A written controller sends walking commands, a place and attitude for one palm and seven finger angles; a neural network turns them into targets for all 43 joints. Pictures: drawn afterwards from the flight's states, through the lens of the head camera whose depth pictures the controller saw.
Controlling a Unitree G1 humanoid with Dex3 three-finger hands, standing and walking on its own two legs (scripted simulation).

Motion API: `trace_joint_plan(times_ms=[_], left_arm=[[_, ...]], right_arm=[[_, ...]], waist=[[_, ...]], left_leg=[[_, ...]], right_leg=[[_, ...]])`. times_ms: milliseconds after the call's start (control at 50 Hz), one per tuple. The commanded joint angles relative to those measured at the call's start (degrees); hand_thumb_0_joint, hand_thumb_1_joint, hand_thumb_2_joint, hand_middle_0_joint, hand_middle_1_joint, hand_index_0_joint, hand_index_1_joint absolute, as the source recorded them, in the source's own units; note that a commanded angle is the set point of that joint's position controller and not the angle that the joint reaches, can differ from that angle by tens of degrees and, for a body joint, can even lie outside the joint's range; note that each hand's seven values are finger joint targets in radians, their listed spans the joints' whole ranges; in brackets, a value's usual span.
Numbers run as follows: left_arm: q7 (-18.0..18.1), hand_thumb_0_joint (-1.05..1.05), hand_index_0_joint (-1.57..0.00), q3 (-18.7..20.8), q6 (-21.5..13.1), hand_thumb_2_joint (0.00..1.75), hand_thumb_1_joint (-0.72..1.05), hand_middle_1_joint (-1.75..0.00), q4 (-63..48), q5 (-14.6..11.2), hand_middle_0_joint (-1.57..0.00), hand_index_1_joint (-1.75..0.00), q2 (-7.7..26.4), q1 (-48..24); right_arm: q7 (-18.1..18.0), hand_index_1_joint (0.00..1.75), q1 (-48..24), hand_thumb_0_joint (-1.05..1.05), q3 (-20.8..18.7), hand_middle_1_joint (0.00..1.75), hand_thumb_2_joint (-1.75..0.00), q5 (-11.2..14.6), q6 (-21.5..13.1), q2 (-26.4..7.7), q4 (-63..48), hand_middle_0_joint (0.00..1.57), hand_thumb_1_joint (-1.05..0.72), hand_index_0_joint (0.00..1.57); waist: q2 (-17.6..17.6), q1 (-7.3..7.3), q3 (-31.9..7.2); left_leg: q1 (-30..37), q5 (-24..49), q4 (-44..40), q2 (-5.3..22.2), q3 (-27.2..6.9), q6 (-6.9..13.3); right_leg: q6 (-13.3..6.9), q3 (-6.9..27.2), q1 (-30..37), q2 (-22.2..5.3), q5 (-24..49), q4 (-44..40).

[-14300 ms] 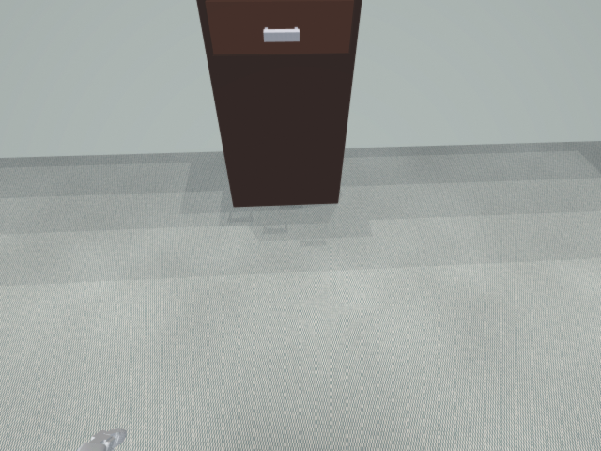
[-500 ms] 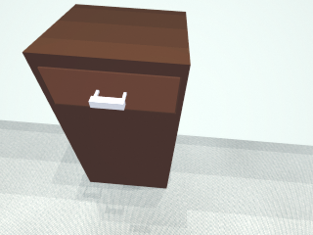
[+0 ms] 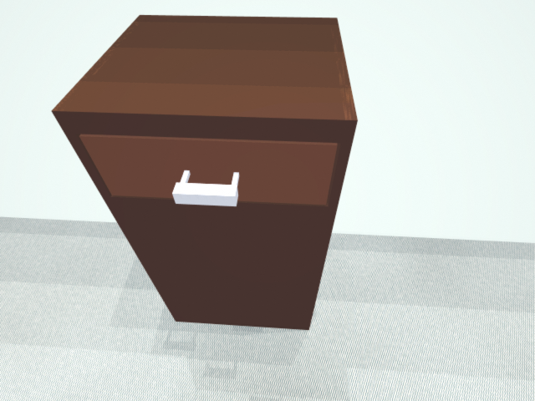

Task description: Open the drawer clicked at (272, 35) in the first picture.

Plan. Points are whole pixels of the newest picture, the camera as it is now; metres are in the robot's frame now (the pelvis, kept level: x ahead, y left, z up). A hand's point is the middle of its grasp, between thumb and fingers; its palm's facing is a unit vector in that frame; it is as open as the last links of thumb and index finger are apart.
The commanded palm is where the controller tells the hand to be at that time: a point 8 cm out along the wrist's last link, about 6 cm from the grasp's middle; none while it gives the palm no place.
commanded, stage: come to a stop and stand still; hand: left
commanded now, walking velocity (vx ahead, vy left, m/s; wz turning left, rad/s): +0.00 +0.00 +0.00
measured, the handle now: (208, 185) +0.48 +0.14 +0.04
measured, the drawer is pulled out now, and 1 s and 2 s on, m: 0.00 0.00 0.00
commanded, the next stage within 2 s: look again from close up in 0.94 s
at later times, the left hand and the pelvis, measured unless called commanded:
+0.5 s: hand out of the picture +0.00 +0.15 -0.17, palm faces +0.02 -0.98 -0.20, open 7.4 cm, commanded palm none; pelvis +0.00 -0.02 +0.00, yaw +0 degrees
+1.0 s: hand out of the picture -0.02 +0.11 -0.17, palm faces +0.03 -0.98 -0.18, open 7.4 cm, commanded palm none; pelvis +0.00 -0.05 +0.01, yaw +0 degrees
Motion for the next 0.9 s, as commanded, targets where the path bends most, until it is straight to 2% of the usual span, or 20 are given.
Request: trace_joint_plan(times_ms=[0,80,160,180,220,360,420,660,720,880], left_arm=[[0.2,0.0,-0.2,0.9,-0.5,0.9,0.9,-0.3,-1.2,0.1,-0.2,-0.3,4.4,4.1],[0.2,0.0,-0.2,1.1,-0.5,0.9,0.9,-0.3,-1.2,0.2,-0.2,-0.3,4.9,4.2],[0.2,0.0,-0.2,1.2,-0.4,0.9,0.9,-0.3,-1.2,0.2,-0.2,-0.3,5.4,3.7],[0.2,0.0,-0.2,1.2,-0.4,0.9,0.9,-0.3,-1.2,0.3,-0.2,-0.3,5.3,3.9],[0.2,0.0,-0.2,1.2,-0.4,0.9,0.9,-0.3,-1.3,0.3,-0.2,-0.3,5.5,3.5],[-0.1,0.0,-0.2,1.0,-0.3,0.9,0.9,-0.3,-1.0,0.4,-0.2,-0.3,5.6,3.4],[-0.2,0.0,-0.2,1.0,-0.4,0.9,0.9,-0.3,-1.0,0.4,-0.2,-0.3,5.7,3.7],[-0.3,0.0,-0.2,0.7,-0.9,0.9,0.9,-0.3,-0.4,0.4,-0.2,-0.3,5.3,4.6],[-0.3,0.0,-0.2,0.6,-1.1,0.9,0.9,-0.3,-0.3,0.3,-0.2,-0.3,5.3,4.9],[-0.3,0.0,-0.2,0.6,-1.2,0.9,0.9,-0.3,-0.1,0.3,-0.2,-0.3,4.9,5.5]], right_arm=[[-0.4,0.3,5.0,0.0,-1.0,0.3,-0.9,-0.1,-0.8,-6.1,-0.7,0.2,-0.9,0.2],[-0.6,0.3,3.7,0.0,-1.2,0.3,-0.9,0.0,-0.8,-6.3,-0.6,0.2,-0.9,0.2],[-0.5,0.3,2.9,0.0,-1.2,0.3,-0.9,0.1,-0.6,-6.4,-0.3,0.2,-0.9,0.2],[-0.5,0.3,2.5,0.0,-1.3,0.3,-0.9,0.0,-0.6,-6.2,-0.1,0.2,-0.9,0.2],[-0.5,0.3,2.5,0.0,-1.3,0.3,-0.9,0.0,-0.5,-6.3,0.1,0.2,-0.9,0.2],[-0.3,0.3,1.4,0.0,-1.1,0.3,-0.9,0.1,-0.3,-6.0,0.6,0.2,-0.9,0.2],[-0.3,0.3,1.3,0.0,-1.1,0.3,-0.9,0.1,-0.3,-5.8,0.9,0.2,-0.9,0.2],[-0.1,0.3,1.2,0.0,-0.9,0.3,-0.9,0.2,-0.3,-4.8,2.0,0.2,-0.9,0.2],[-0.1,0.3,1.5,0.0,-1.0,0.3,-0.9,0.2,-0.3,-4.6,2.1,0.2,-0.9,0.2],[-0.1,0.3,1.6,0.0,-0.9,0.3,-0.9,0.3,-0.3,-4.0,2.8,0.2,-0.9,0.2]], waist=[[-0.3,0.34,2.6],[-0.9,0.54,0.7],[-2.1,0.43,1.4],[-1.4,0.43,1.6],[-0.7,0.4,1.5],[-2.2,0.38,3.5],[-1.6,0.41,3.1],[-2.8,0.42,3.2],[-2.3,0.39,2.4],[-1.7,0.71,3.4]], left_leg=[[-0.2,34.4,-5.3,11.3,-9.4,-2.2],[2.0,36.4,-4.5,10.9,-8.5,-2.2],[0.8,31.0,-4.7,10.3,-8.0,-2.2],[1.2,31.3,-4.8,10.4,-7.8,-2.1],[1.2,31.5,-4.8,10.3,-7.8,-2.2],[-0.4,22.6,-6.1,10.2,-7.8,-2.0],[-0.3,21.0,-6.3,10.1,-7.8,-2.0],[-0.9,16.5,-6.6,10.1,-7.3,-2.3],[-0.4,17.1,-6.4,10.1,-7.1,-2.5],[-0.9,16.1,-6.7,10.2,-7.0,-2.7]], right_leg=[[-3.0,2.0,0.6,-2.1,11.0,-0.5],[-3.2,2.7,1.8,-2.5,15.0,-0.5],[-3.3,3.2,2.8,-3.3,17.1,-1.5],[-3.3,3.2,2.4,-3.3,17.7,-1.3],[-3.3,3.3,2.7,-3.4,17.9,-1.4],[-3.5,4.1,2.2,-3.7,15.9,-3.6],[-3.6,4.4,2.4,-3.8,15.6,-4.3],[-4.0,5.3,2.3,-4.3,16.4,-6.4],[-4.1,5.5,2.6,-4.3,17.8,-6.4],[-4.2,5.6,2.1,-4.1,16.9,-7.2]])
